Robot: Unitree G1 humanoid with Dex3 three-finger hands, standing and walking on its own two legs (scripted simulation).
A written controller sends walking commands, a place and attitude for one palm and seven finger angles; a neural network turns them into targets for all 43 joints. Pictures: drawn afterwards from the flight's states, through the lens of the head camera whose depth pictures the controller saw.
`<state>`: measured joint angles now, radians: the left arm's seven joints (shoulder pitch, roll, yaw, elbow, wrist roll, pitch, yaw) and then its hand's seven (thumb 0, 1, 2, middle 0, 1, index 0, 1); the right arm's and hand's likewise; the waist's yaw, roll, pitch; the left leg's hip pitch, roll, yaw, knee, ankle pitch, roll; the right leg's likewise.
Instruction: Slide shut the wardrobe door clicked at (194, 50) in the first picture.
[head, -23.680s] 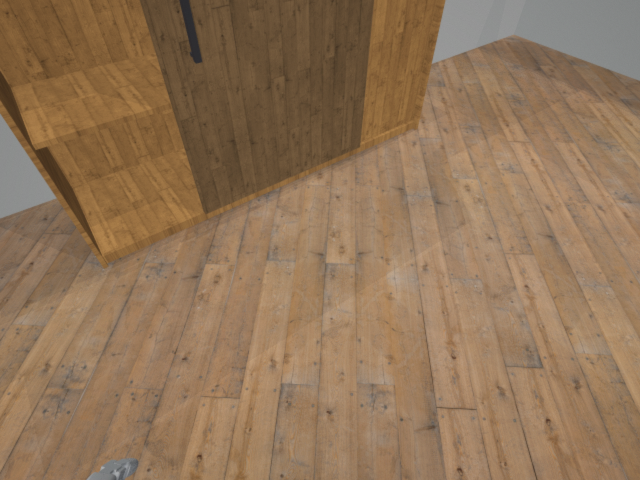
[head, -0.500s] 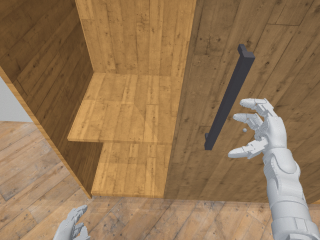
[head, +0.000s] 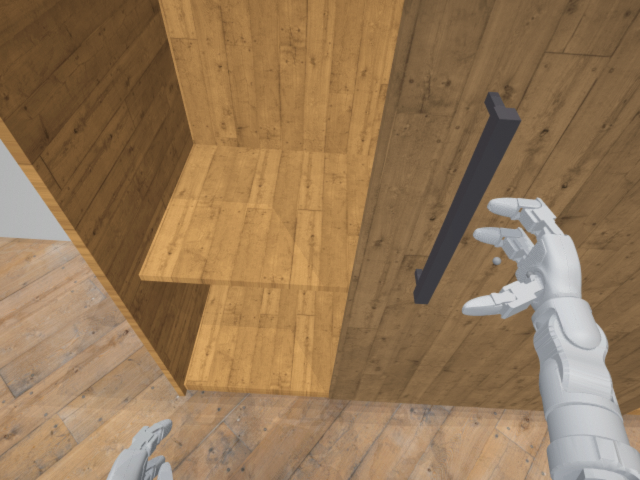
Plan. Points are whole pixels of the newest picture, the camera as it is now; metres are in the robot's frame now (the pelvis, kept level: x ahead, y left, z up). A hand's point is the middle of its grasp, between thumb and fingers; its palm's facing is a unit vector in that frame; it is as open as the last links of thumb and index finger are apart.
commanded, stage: move the hooked fingers beside the handle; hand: right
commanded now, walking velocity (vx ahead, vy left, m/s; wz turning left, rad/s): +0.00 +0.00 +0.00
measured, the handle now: (449, 218) +0.43 -0.12 +0.11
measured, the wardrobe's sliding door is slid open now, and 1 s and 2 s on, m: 0.43 0.43 0.43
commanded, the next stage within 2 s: feel for the door with the fingertips in 0.06 s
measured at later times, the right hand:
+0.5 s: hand (474, 267) +0.36 -0.14 +0.11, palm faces -0.06 +1.00 -0.02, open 14.0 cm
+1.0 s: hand (467, 252) +0.38 -0.13 +0.11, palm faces -0.05 +1.00 -0.03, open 13.9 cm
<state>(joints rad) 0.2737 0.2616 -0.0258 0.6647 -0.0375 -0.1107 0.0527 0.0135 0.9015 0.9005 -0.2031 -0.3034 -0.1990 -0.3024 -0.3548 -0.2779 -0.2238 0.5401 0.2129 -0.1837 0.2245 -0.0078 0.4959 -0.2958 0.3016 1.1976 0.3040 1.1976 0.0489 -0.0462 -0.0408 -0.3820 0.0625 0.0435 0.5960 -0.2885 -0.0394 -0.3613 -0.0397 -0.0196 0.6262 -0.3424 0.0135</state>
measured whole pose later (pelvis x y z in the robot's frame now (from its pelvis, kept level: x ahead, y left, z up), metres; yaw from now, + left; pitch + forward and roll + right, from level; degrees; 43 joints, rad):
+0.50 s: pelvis +0.00 +0.00 +0.00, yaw +0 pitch +4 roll +0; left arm 0.25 0.25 -0.02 0.66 -0.04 -0.13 0.04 0.01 0.90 0.90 -0.20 -0.30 -0.20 -0.30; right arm -0.31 -0.21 -0.14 0.45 0.20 -0.17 0.16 -0.01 0.50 -0.30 0.30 1.20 0.30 1.20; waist 0.04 -0.05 -0.04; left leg -0.37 0.07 0.05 0.60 -0.29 -0.04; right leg -0.35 -0.04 -0.01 0.62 -0.34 0.02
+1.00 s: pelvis -0.01 +0.01 +0.00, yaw +0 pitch +4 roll +0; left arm 0.27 0.26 -0.02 0.68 -0.03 -0.11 0.04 0.01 0.90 0.90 -0.20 -0.30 -0.20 -0.30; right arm -0.43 -0.23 -0.16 0.58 0.19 -0.19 0.15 -0.01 0.50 -0.30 0.32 1.21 0.31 1.20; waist 0.05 -0.05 -0.03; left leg -0.39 0.06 0.04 0.61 -0.29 -0.03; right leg -0.37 -0.04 -0.02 0.62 -0.33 0.02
